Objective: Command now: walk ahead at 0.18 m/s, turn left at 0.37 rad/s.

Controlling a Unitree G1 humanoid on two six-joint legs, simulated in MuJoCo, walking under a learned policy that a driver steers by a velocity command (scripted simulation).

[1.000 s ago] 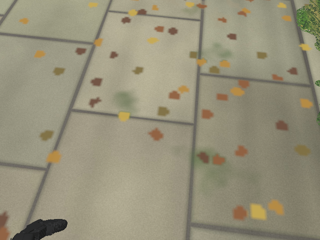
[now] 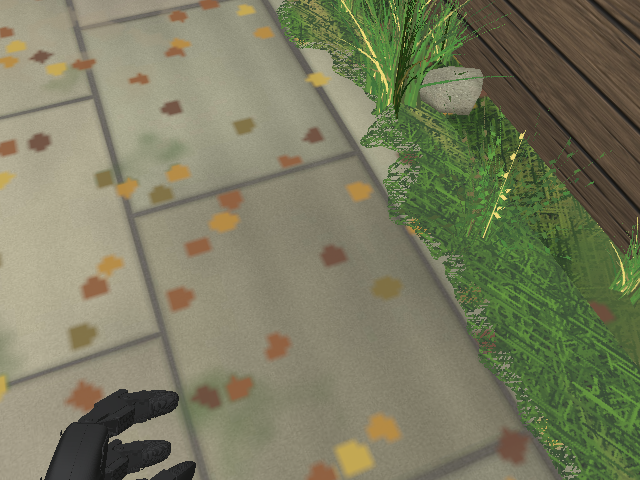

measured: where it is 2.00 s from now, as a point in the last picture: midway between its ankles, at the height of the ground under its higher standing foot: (237, 466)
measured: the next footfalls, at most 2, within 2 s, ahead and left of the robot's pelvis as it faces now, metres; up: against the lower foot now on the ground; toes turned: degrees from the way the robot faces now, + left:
left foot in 0.42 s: +0.10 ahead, +0.13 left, +0.00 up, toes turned +25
right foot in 0.84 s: +0.22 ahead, -0.07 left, +0.00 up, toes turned +33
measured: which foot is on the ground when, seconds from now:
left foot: up 0.00-0.40, down 0.42-0.90, up 0.92-1.00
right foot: down 0.00-0.42, up 0.44-0.82, down 0.84-1.00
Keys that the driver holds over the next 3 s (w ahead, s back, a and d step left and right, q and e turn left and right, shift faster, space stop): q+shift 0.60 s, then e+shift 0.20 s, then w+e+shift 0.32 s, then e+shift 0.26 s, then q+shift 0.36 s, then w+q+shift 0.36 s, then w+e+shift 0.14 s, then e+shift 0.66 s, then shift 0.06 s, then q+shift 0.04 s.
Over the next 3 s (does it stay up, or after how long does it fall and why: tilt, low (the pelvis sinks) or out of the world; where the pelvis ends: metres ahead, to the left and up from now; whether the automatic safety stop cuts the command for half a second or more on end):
stays up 0.93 0.44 0.01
